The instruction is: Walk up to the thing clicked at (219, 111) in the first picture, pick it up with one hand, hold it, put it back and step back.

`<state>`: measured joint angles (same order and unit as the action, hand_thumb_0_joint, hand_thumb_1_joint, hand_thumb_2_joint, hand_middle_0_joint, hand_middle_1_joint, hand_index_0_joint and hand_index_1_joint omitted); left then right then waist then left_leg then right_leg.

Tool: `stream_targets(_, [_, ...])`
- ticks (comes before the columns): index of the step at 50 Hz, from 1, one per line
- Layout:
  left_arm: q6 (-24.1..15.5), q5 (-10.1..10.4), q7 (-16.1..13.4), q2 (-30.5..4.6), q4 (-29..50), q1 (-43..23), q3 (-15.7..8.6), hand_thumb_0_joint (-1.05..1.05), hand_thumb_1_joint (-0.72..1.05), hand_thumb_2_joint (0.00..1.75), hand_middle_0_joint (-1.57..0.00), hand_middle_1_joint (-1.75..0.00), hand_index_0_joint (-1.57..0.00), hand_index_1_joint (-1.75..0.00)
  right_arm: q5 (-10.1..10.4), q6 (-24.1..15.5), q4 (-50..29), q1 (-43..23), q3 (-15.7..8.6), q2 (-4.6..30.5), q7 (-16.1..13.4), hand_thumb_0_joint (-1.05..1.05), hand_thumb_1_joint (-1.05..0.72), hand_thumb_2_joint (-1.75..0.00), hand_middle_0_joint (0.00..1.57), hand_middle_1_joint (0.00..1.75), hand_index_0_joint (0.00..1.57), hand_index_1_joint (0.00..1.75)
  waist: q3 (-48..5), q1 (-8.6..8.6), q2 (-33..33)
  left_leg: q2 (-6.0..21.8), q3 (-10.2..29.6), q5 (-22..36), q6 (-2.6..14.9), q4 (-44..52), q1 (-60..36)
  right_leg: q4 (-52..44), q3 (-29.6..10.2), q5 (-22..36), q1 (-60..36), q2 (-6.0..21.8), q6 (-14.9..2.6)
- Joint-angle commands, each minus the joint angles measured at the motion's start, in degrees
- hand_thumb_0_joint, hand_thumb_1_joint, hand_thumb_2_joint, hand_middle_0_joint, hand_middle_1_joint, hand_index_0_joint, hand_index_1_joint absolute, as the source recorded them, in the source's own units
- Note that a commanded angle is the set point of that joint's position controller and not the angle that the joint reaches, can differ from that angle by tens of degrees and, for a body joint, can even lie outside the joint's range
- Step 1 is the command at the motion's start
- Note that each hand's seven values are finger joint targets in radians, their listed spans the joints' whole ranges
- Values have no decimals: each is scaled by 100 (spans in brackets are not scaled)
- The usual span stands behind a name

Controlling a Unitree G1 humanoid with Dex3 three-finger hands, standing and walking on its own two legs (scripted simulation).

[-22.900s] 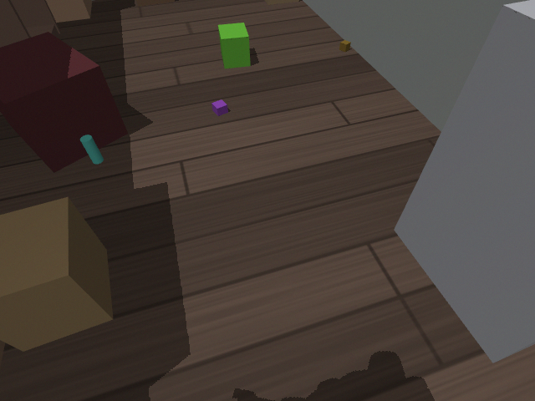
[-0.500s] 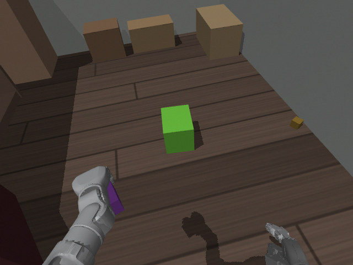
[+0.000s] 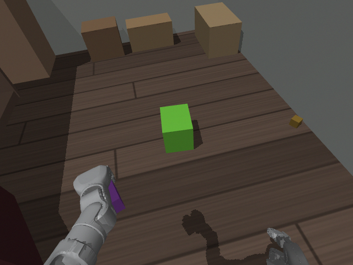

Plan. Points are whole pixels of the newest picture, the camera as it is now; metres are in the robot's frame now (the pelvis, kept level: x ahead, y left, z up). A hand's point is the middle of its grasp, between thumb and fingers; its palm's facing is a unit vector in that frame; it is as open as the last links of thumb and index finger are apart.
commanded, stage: crouch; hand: left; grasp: from above
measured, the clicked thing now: (104, 199) +0.31 +0.22 -0.06
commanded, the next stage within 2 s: lower in 1.92 s
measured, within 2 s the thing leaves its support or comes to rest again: neither
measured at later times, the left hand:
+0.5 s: hand (120, 215) +0.31 +0.21 -0.18, palm faces -0.41 -0.17 -0.90, open 10.3 cm
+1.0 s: hand (144, 224) +0.36 +0.18 -0.42, palm faces -0.36 -0.23 -0.90, open 10.4 cm
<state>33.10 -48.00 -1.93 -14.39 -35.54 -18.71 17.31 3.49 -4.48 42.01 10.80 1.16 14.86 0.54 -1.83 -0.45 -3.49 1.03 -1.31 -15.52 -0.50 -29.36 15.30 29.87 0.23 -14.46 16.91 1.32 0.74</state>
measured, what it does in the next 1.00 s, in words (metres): lowers itself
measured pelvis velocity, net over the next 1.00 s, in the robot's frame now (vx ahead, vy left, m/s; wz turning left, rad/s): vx -0.08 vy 0.01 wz -0.03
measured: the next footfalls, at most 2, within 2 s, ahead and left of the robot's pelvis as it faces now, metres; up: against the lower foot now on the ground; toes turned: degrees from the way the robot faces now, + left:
none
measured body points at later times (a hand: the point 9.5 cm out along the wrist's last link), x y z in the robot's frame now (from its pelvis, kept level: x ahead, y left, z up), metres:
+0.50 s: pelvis -0.03 +0.00 -0.06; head +0.06 +0.01 +0.38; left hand +0.33 +0.21 -0.12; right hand +0.07 -0.27 -0.18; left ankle +0.00 +0.13 -0.74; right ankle +0.01 -0.13 -0.74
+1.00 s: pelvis -0.08 +0.01 -0.27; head +0.12 +0.01 +0.13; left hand +0.38 +0.19 -0.37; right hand -0.03 -0.25 -0.41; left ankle +0.00 +0.13 -0.74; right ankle +0.01 -0.13 -0.74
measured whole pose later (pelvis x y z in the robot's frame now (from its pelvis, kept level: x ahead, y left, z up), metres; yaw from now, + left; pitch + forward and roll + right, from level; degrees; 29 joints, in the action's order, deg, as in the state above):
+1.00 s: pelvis -0.08 +0.01 -0.27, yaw -1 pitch +37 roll -3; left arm 19.3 -48.0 -30.9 -17.0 -82.5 -53.4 -2.4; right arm -5.4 -10.0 49.8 9.1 -0.7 12.5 7.7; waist -12.5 11.4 -3.8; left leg 1.9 2.1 -37.5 -0.1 -106.7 106.1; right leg 103.7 1.0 -34.3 106.1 0.7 1.0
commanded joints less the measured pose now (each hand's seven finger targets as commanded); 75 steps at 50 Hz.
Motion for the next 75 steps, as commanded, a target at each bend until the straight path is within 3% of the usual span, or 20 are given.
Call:
stream_targets(1, [13, -257, -277, -947, 904, -1980, -385, 0, 62, 70, -104, -60, -105, -59, 14, -286, -813, -546, -254, 635, -20, 0, -89, -90, 20, 30, 20, 30, -1389, -32, 383, -192, -23, 1354, 95, 300, -389, -386, 93, 1213, -616, -232, -72])
stream_targets(6, [-89, -214, -427, -657, 459, -1821, -293, 0, 64, 68, -108, -56, -108, -55, -22, -349, -813, -463, -253, 644, 17, 0, -89, -90, 20, 30, 20, 30, -985, 100, 711, -218, -38, 974, 121, 270, -143, -446, 99, 893, -356, -192, -47])
stream_targets(13, [-478, -278, -1100, -577, -664, -2331, -433, 0, 66, 71, -113, -52, -111, -54, -73, -432, -464, -6, -353, 715, 86, 0, -89, -90, 20, 30, 20, 30, -1168, 294, 600, -204, -75, 931, 77, -224, 288, 60, 40, 934, 133, -189, -86])
stream_targets(15, [-646, -317, -1342, -443, -1143, -2668, -468, 0, 67, 73, -115, -50, -113, -53, -122, -436, -310, 200, -392, 735, 121, 0, -89, -90, 20, 30, 20, 30, -1224, 485, 569, -163, -59, 908, 50, -576, 600, 412, 42, 912, 582, -217, -122])
stream_targets(23, [-1073, -505, -2598, -282, -2599, -3714, -989, 0, 69, 70, -120, -44, -116, -48, -390, -424, -135, 549, -579, 714, 272, 0, -90, -90, 20, 30, 20, 30, -2349, 624, 97, -117, -98, 235, -76, -2656, 2869, 2528, 26, 308, 2699, -228, -237])
stream_targets(29, [-1000, -239, -3188, -537, -3335, -4344, -1417, 0, 65, 76, -124, -39, -117, -47, -563, -488, 0, 612, -626, 850, 445, 0, -90, -91, 20, 30, 20, 30, -3567, 695, -200, -85, 46, 24, -66, -4033, 4338, 3893, 133, 66, 3990, -258, -330])
stream_targets(32, [-985, -68, -3249, -515, -3427, -4780, -1526, 0, 67, 78, -125, -41, -118, -49, -633, -541, 53, 607, -684, 919, 516, 0, -91, -91, 20, 30, 20, 30, -3975, 872, -289, -67, 203, -356, -61, -4410, 4817, 4432, 242, -287, 4623, -283, -351])
stream_targets(35, [-976, -2, -3297, -924, -3667, -4882, -1769, 0, 67, 75, -125, -42, -118, -49, -675, -566, 172, 607, -634, 927, 562, 0, -91, -91, 20, 30, 20, 30, -4214, 911, -92, -90, 99, -786, 34, -4848, 5666, 4690, 213, -573, 4785, -288, -287])
stream_targets(37, [-978, 7, -3321, -997, -3761, -4992, -1856, 0, 64, 75, -124, -41, -117, -49, -725, -593, 230, 647, -613, 903, 600, 0, -91, -91, 20, 30, 20, 30, -4485, 993, -38, -115, 37, -829, 74, -5203, 6120, 4937, 157, -502, 4749, -276, -253])
stream_targets(42, [-1163, 64, -3226, -972, -3865, -5438, -1836, 0, 61, 70, -120, -41, -114, -47, -833, -664, 445, 655, -653, 899, 633, 0, -91, -91, 20, 30, 20, 30, -4384, 1312, -101, -98, 127, -1360, 125, -5933, 6761, 5461, 219, -1223, 5882, -294, -232])
stream_targets(44, [-1291, 1, -3170, -1129, -3811, -5621, -1837, 0, 59, 71, -118, -41, -112, -48, -845, -697, 517, 638, -638, 946, 631, 0, -91, -91, 20, 30, 20, 30, -4407, 1361, -242, -100, 179, -1591, 121, -6173, 6971, 5695, 231, -1580, 6344, -285, -237])
stream_targets(46, [-1400, -146, -3142, -1339, -3930, -5672, -1922, 0, 58, 69, -117, -42, -112, -47, -857, -704, 507, 624, -556, 903, 640, 0, -91, -91, 20, 30, 20, 30, -4538, 1284, -432, -90, 142, -1519, 105, -6429, 7051, 5963, 259, -1469, 6474, -283, -245])
stream_targets(52, [-1574, -385, -3114, -1283, -3988, -6006, -1880, 0, 58, 72, -115, -44, -110, -50, -911, -726, 620, 733, -563, 1024, 683, 0, -91, -91, 20, 30, 20, 30, -4788, 1455, -841, -45, 298, -1316, 40, -6930, 7080, 6741, 450, -1127, 7340, -203, -274])
stream_targets(56, [-1599, -406, -3116, -1386, -4058, -6097, -1991, 0, 54, 78, -114, -45, -107, -52, -965, -745, 623, 729, -582, 1128, 768, 0, -90, -91, 20, 30, 20, 30, -4858, 1434, -1000, -48, 322, -1251, 30, -7205, 7285, 7133, 486, -1066, 7678, -167, -281])
stream_targets(57, [-1600, -362, -3104, -1218, -4109, -6141, -1921, 0, 54, 76, -113, -46, -107, -52, -999, -741, 632, 722, -571, 1043, 792, 0, -91, -91, 20, 30, 20, 30, -4845, 1538, -809, -62, 237, -1244, 65, -7362, 7451, 7125, 476, -1012, 7501, -205, -252])
stream_targets(62, [-1616, -446, -3142, -1517, -4333, -6204, -2076, 0, 48, 77, -109, -46, -103, -53, -1057, -744, 668, 754, -589, 1112, 867, 0, -91, -91, 20, 30, 20, 30, -4827, 1536, -753, -77, 142, -1219, 105, -7796, 7900, 7403, 450, -964, 7680, -213, -224])
stream_targets(67, [-1733, -477, -3119, -1555, -4423, -6456, -2111, 0, 44, 75, -104, -48, -99, -54, -1115, -738, 669, 854, -577, 1113, 948, 0, -91, -91, 20, 30, 20, 30, -4808, 1603, -751, -79, 81, -1165, 132, -8199, 8226, 7677, 419, -856, 7735, -217, -197])
stream_targets(69, [-1785, -554, -3102, -1685, -4479, -6594, -2157, 0, 43, 73, -102, -49, -97, -54, -1152, -746, 692, 910, -583, 1172, 971, 0, -91, -91, 20, 30, 20, 30, -4740, 1695, -727, -90, 94, -1248, 149, -8324, 8390, 7780, 422, -937, 7913, -205, -188])
stream_targets(74, [-1851, -614, -3208, -1922, -4839, -6595, -2326, 0, 39, 74, -98, -50, -94, -55, -1214, -738, 682, 941, -557, 1215, 1046, 0, -91, -91, 20, 30, 20, 30, -4733, 1607, -731, -105, 55, -1391, 163, -8558, 8782, 7997, 437, -1111, 8038, -222, -182])
stream_targets(75, [-1869, -593, -3241, -1870, -4808, -6710, -2303, 0, 39, 77, -99, -51, -94, -56, -1233, -742, 681, 911, -552, 1194, 1065, 0, -90, -91, 20, 30, 20, 30, -4691, 1670, -796, -105, 54, -1461, 165, -8597, 8841, 8014, 437, -1176, 8106, -231, -183])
